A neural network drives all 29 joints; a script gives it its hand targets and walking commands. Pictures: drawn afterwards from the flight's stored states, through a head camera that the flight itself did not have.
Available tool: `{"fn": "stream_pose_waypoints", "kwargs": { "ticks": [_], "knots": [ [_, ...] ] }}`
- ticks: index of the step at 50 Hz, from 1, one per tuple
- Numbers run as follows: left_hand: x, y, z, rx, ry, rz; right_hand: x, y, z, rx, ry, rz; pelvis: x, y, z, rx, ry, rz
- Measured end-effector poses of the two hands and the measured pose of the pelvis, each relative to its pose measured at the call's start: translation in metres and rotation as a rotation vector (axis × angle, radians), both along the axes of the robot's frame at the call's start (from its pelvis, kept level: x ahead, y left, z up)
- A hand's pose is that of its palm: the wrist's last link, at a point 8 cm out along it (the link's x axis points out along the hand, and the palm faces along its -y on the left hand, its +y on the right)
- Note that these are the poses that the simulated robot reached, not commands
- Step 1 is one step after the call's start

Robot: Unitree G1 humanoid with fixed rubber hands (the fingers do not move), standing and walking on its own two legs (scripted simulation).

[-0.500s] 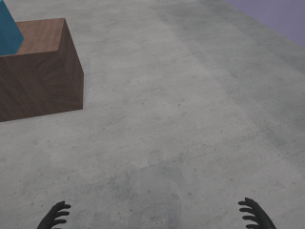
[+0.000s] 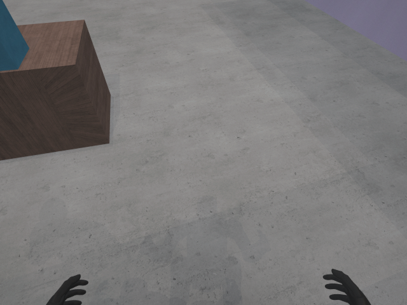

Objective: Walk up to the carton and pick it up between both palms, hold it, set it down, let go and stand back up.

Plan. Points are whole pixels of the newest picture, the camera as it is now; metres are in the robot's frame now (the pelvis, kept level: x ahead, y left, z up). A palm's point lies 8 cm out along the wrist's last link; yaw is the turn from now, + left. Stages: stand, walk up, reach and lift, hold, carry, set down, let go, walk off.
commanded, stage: stand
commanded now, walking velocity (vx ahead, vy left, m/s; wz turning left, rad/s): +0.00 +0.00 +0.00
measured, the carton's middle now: out of the picture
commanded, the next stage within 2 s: none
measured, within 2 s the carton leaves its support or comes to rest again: neither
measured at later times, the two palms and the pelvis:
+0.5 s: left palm out of the picture +0.12 +0.30 -0.08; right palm out of the picture +0.12 -0.29 -0.08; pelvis +0.00 +0.00 +0.01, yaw +0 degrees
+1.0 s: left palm out of the picture +0.09 +0.31 -0.07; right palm out of the picture +0.09 -0.30 -0.07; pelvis -0.01 +0.00 +0.02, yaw +0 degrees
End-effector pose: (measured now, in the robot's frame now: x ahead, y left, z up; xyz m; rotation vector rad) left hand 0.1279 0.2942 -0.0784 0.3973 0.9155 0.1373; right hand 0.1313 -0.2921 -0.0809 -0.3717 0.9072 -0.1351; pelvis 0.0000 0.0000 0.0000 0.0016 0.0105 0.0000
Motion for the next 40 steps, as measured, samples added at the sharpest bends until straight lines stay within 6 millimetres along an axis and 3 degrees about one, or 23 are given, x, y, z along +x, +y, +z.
{"fn": "stream_pose_waypoints", "kwargs": {
  "ticks": [20,40],
  "knots": [
    [-0.007,0.005,-0.003,-0.002,0.038,0.018,-0.005,-0.001,0.002,-0.01,0.033,-0.007,0.001,0.002,0.004,-0.003,0.005,0.0],
    [-0.031,0.008,0.003,0.001,0.082,0.041,-0.028,-0.005,0.007,-0.007,0.064,-0.03,-0.011,0.001,0.016,-0.001,-0.014,-0.001]
  ]
}}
